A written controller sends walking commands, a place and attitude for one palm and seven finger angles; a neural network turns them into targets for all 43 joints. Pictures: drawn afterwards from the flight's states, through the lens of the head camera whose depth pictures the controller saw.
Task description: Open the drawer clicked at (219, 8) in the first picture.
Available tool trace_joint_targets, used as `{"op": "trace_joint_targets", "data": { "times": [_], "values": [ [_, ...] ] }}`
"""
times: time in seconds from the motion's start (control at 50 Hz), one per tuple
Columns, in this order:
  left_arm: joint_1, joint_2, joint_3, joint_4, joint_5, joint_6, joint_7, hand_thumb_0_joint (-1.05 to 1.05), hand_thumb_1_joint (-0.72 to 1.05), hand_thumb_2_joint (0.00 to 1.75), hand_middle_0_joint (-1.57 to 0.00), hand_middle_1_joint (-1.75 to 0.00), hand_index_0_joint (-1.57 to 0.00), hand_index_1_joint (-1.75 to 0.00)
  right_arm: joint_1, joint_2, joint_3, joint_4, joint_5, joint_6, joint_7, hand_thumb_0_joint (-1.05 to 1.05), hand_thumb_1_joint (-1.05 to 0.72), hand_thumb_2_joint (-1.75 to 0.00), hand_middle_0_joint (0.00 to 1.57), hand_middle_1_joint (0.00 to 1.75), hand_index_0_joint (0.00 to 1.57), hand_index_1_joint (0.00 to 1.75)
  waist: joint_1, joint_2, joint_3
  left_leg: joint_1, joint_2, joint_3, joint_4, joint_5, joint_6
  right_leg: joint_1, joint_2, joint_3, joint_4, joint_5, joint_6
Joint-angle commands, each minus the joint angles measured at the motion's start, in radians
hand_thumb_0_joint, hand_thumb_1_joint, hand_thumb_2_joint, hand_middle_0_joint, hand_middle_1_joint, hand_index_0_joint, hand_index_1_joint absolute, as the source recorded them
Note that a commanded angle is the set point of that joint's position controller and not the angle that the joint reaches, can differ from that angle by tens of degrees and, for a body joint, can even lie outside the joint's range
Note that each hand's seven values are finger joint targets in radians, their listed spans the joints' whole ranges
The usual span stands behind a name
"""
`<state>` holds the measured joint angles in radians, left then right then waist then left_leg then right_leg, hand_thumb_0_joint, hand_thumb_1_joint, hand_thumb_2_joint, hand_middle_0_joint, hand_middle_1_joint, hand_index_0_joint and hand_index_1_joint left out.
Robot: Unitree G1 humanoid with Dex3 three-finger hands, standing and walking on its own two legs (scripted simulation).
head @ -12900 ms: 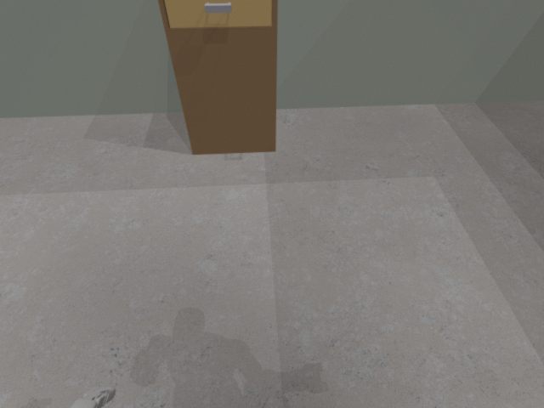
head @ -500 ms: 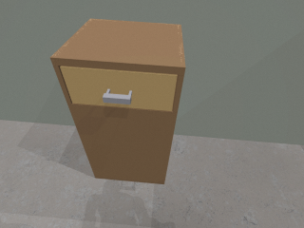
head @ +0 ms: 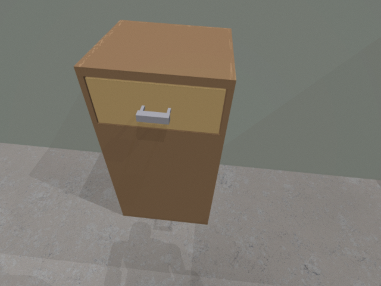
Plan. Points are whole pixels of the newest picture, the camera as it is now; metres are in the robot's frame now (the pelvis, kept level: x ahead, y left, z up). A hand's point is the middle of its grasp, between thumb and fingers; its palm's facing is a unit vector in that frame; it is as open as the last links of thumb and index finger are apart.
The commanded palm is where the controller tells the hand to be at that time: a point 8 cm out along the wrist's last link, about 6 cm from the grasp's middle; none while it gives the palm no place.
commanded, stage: shuffle to correct the standing spot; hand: left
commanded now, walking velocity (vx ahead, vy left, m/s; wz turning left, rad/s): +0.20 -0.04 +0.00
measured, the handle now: (154, 113) +0.62 +0.16 +0.02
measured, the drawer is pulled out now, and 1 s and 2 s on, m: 0.00 0.00 0.00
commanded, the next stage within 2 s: come to a stop and stand still in 0.66 s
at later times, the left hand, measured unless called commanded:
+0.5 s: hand out of the picture -0.04 +0.14 -0.19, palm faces +0.12 -0.99 -0.10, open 7.4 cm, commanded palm none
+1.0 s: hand (144, 270) +0.21 +0.13 -0.17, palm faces +0.01 -0.98 -0.22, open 7.2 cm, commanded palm none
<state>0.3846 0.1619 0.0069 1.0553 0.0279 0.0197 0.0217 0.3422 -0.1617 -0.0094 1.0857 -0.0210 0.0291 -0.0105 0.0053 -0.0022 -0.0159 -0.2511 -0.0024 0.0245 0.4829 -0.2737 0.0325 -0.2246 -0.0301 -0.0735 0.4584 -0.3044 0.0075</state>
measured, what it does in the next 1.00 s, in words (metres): walks ahead: left foot, then right foot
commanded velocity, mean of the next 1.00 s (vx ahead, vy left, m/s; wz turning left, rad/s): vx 0.09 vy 0.01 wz -0.06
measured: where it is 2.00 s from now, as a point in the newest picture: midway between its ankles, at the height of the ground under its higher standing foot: outside the picture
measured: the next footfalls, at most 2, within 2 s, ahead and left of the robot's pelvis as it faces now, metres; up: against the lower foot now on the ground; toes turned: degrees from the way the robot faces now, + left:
left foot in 0.48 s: +0.08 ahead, +0.11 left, +0.00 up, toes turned +7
right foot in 0.84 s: +0.19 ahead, -0.16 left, +0.00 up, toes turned -11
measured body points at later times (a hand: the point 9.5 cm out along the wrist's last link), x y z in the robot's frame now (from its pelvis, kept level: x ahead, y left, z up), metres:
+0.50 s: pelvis +0.02 +0.01 -0.01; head +0.00 +0.02 +0.44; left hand -0.05 +0.20 -0.18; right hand +0.05 -0.23 -0.16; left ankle +0.04 +0.10 -0.75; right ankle +0.04 -0.12 -0.74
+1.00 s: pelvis +0.11 -0.04 -0.01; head +0.14 -0.06 +0.44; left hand +0.21 +0.18 -0.15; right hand +0.03 -0.24 -0.17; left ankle +0.08 +0.08 -0.71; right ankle +0.15 -0.15 -0.74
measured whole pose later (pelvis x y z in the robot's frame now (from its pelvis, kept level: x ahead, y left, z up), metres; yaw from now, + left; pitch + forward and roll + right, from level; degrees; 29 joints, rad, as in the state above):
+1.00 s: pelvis +0.11 -0.04 -0.01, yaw -2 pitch -1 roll +0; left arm 0.18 0.12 0.05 0.99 0.01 -0.03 0.04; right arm 0.39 -0.13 -0.04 1.14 0.00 0.03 -0.04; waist -0.03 0.04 0.06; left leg -0.29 0.06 0.07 0.80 -0.49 -0.02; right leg -0.27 -0.05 -0.15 0.51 -0.22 -0.03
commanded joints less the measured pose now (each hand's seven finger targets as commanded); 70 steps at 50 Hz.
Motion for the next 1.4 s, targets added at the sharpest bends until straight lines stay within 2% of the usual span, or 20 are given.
{"op": "trace_joint_targets", "data": {
  "times": [0.0, 0.14, 0.16, 0.2, 0.22, 0.3, 0.42, 0.46, 0.48, 0.6, 0.7, 0.78, 0.82, 0.84, 0.88, 1.08, 1.16, 1.22, 1.28, 1.38],
  "values": [
    [0.077, 0.066, 0.026, -0.025, 0.001, -0.015, -0.002, 0.00, 0.90, 0.90, -0.20, -0.30, -0.20, -0.30, 0.015, -0.124, -0.031, -0.048, -0.004, -0.013, -0.013, 0.00, -0.90, -0.90, 0.20, 0.30, 0.20, 0.30, -0.002, 0.048, 0.139, -0.149, 0.097, -0.135, -0.198, -0.389, 0.027, -0.040, -0.017, 0.051, -0.062, -0.218, -0.023],
    [0.198, 0.000, 0.036, 0.018, 0.007, -0.011, -0.020, 0.00, 0.90, 0.90, -0.20, -0.30, -0.20, -0.30, -0.032, -0.151, -0.057, -0.053, -0.001, -0.018, -0.022, 0.00, -0.90, -0.90, 0.20, 0.30, 0.20, 0.30, 0.047, 0.106, 0.116, -0.268, 0.157, -0.176, -0.235, -0.493, 0.058, 0.147, 0.033, -0.031, 0.059, -0.082, -0.030],
    [0.229, 0.018, 0.044, 0.025, 0.008, -0.018, -0.015, 0.00, 0.90, 0.90, -0.20, -0.30, -0.20, -0.30, -0.040, -0.126, -0.053, -0.059, 0.000, -0.016, -0.019, 0.00, -0.90, -0.90, 0.20, 0.30, 0.20, 0.30, 0.061, 0.020, 0.139, -0.318, 0.098, -0.128, -0.112, -0.465, 0.039, 0.161, -0.016, 0.062, -0.047, -0.186, -0.049],
    [0.256, 0.115, 0.066, 0.029, 0.004, -0.030, 0.011, 0.00, 0.90, 0.90, -0.20, -0.30, -0.20, -0.30, -0.055, -0.037, -0.039, -0.095, 0.007, -0.012, -0.009, 0.00, -0.90, -0.90, 0.20, 0.30, 0.20, 0.30, 0.065, -0.323, 0.171, -0.411, -0.023, 0.048, 0.340, -0.222, -0.002, 0.077, -0.307, 0.521, -0.380, -0.565, -0.175],
    [0.205, 0.101, 0.064, 0.018, -0.007, -0.042, 0.019, 0.00, 0.90, 0.90, -0.20, -0.30, -0.20, -0.30, -0.073, -0.063, -0.047, -0.093, 0.000, -0.016, -0.002, 0.00, -0.90, -0.90, 0.20, 0.30, 0.20, 0.30, 0.037, -0.235, 0.193, -0.376, 0.029, -0.009, 0.485, -0.163, 0.011, -0.008, -0.326, 0.534, -0.410, -0.507, -0.190],
    [0.053, 0.084, 0.057, -0.023, 0.004, -0.057, 0.016, 0.00, 0.90, 0.90, -0.20, -0.30, -0.20, -0.30, 0.036, -0.015, -0.050, -0.057, 0.002, -0.024, 0.017, 0.00, -0.90, -0.90, 0.20, 0.30, 0.20, 0.30, -0.049, -0.102, 0.129, -0.171, 0.065, 0.053, 0.427, -0.104, -0.004, -0.153, -0.216, 0.275, -0.328, -0.294, -0.163],
    [0.081, 0.051, 0.058, -0.012, 0.001, -0.032, -0.001, 0.00, 0.90, 0.90, -0.20, -0.30, -0.20, -0.30, 0.147, -0.015, -0.039, -0.028, 0.007, -0.061, -0.010, 0.00, -0.90, -0.90, 0.20, 0.30, 0.20, 0.30, -0.060, -0.040, 0.124, 0.207, 0.048, 0.102, -0.029, -0.083, -0.025, -0.325, -0.093, 0.193, -0.118, -0.292, -0.126],
    [0.064, -0.032, 0.047, -0.052, -0.003, -0.033, -0.016, 0.00, 0.90, 0.90, -0.20, -0.30, -0.20, -0.30, 0.242, -0.159, -0.072, -0.016, -0.008, -0.072, -0.028, 0.00, -0.90, -0.90, 0.20, 0.30, 0.20, 0.30, -0.088, 0.330, 0.142, 0.241, 0.395, -0.381, -0.341, -0.462, 0.100, -0.503, 0.049, -0.001, 0.309, -0.218, -0.046],
    [-0.017, 0.000, 0.053, -0.100, 0.010, -0.030, -0.022, 0.00, 0.90, 0.90, -0.20, -0.30, -0.20, -0.30, 0.240, -0.189, -0.081, -0.022, -0.004, -0.073, -0.035, 0.00, -0.90, -0.90, 0.20, 0.30, 0.20, 0.30, -0.088, 0.217, 0.206, 0.164, 0.487, -0.457, -0.404, -0.502, 0.161, -0.545, -0.012, 0.054, 0.445, -0.180, -0.043],
    [0.008, -0.037, 0.052, -0.064, 0.006, -0.028, -0.043, 0.00, 0.90, 0.90, -0.20, -0.30, -0.20, -0.30, 0.061, -0.084, -0.043, -0.051, -0.005, -0.100, -0.025, 0.00, -0.90, -0.90, 0.20, 0.30, 0.20, 0.30, 0.010, 0.087, 0.174, -0.020, 0.280, -0.067, -0.370, -0.089, 0.115, -0.325, -0.069, 0.024, 0.464, 0.085, -0.009],
    [-0.126, -0.022, 0.051, -0.110, -0.001, -0.029, -0.040, 0.00, 0.90, 0.90, -0.20, -0.30, -0.20, -0.30, 0.142, -0.087, -0.054, -0.005, -0.014, -0.090, -0.022, 0.00, -0.90, -0.90, 0.20, 0.30, 0.20, 0.30, -0.040, 0.117, 0.173, 0.042, 0.300, -0.050, -0.337, -0.020, 0.140, -0.267, -0.066, -0.018, 0.237, 0.058, -0.006],
    [-0.066, -0.001, 0.055, -0.089, -0.001, -0.043, -0.030, 0.00, 0.90, 0.90, -0.20, -0.30, -0.20, -0.30, 0.137, -0.088, -0.055, 0.008, -0.012, -0.074, -0.022, 0.00, -0.90, -0.90, 0.20, 0.30, 0.20, 0.30, -0.003, 0.035, 0.078, 0.037, 0.253, -0.004, -0.148, 0.097, 0.091, -0.010, -0.008, -0.066, 0.006, 0.133, -0.014],
    [0.083, 0.097, 0.068, -0.036, 0.002, -0.064, -0.002, 0.00, 0.90, 0.90, -0.20, -0.30, -0.20, -0.30, 0.165, -0.011, -0.032, 0.011, 0.009, -0.076, -0.015, 0.00, -0.90, -0.90, 0.20, 0.30, 0.20, 0.30, 0.050, -0.191, -0.069, -0.161, 0.110, 0.127, 0.132, -0.029, -0.004, 0.346, -0.226, 0.190, -0.049, 0.379, -0.077],
    [0.109, 0.160, 0.072, -0.031, -0.008, -0.064, 0.005, 0.00, 0.90, 0.90, -0.20, -0.30, -0.20, -0.30, 0.168, 0.002, -0.024, -0.007, 0.012, -0.064, -0.018, 0.00, -0.90, -0.90, 0.20, 0.30, 0.20, 0.30, 0.038, -0.274, -0.099, -0.187, 0.052, 0.118, 0.274, -0.294, -0.033, 0.348, -0.358, 0.297, -0.097, 0.619, -0.138],
    [-0.004, 0.121, 0.061, -0.041, -0.014, -0.062, 0.018, 0.00, 0.90, 0.90, -0.20, -0.30, -0.20, -0.30, 0.156, 0.014, -0.029, 0.008, 0.016, -0.037, -0.026, 0.00, -0.90, -0.90, 0.20, 0.30, 0.20, 0.30, -0.002, -0.188, -0.055, -0.108, 0.086, 0.040, 0.353, -0.273, -0.041, 0.182, -0.326, 0.209, -0.103, 0.821, -0.159],
    [-0.151, 0.171, 0.096, -0.108, 0.006, -0.015, 0.041, 0.00, 0.90, 0.90, -0.20, -0.30, -0.20, -0.30, 0.023, -0.023, -0.055, -0.062, 0.007, 0.018, -0.008, 0.00, -0.90, -0.90, 0.20, 0.30, 0.20, 0.30, 0.003, -0.116, -0.012, -0.117, 0.055, 0.009, 0.349, -0.162, -0.071, 0.031, -0.327, 0.157, -0.092, 0.626, -0.208],
    [-0.205, 0.169, 0.093, -0.124, 0.002, -0.002, 0.028, 0.00, 0.90, 0.90, -0.20, -0.30, -0.20, -0.30, 0.064, -0.037, -0.056, -0.072, 0.006, 0.002, -0.008, 0.00, -0.90, -0.90, 0.20, 0.30, 0.20, 0.30, -0.041, -0.136, -0.036, 0.067, 0.038, 0.047, 0.044, 0.045, -0.063, -0.052, -0.254, 0.122, -0.017, 0.389, -0.133],
    [-0.179, 0.060, 0.066, -0.148, -0.008, 0.023, 0.018, 0.00, 0.90, 0.90, -0.20, -0.30, -0.20, -0.30, -0.010, -0.195, -0.076, -0.129, -0.011, -0.010, -0.012, 0.00, -0.90, -0.90, 0.20, 0.30, 0.20, 0.30, -0.034, 0.301, 0.041, -0.048, 0.355, -0.305, -0.257, 0.271, 0.109, -0.186, 0.008, 0.013, 0.372, -0.248, 0.003],
    [-0.119, 0.084, 0.070, -0.103, 0.008, 0.033, 0.010, 0.00, 0.90, 0.90, -0.20, -0.30, -0.20, -0.30, -0.167, -0.145, -0.053, -0.170, -0.011, -0.015, -0.024, 0.00, -0.90, -0.90, 0.20, 0.30, 0.20, 0.30, 0.020, 0.167, 0.079, -0.126, 0.268, -0.197, -0.283, 0.050, 0.114, -0.171, -0.014, 0.104, 0.579, -0.141, -0.009],
    [-0.066, 0.079, 0.052, -0.060, 0.006, 0.019, 0.007, 0.00, 0.90, 0.90, -0.20, -0.30, -0.20, -0.30, -0.117, -0.129, -0.043, -0.143, 0.004, -0.026, -0.027, 0.00, -0.90, -0.90, 0.20, 0.30, 0.20, 0.30, -0.004, 0.072, 0.001, 0.113, 0.222, -0.138, -0.272, 0.117, 0.104, -0.217, -0.029, 0.082, 0.478, -0.073, 0.026]
  ]
}}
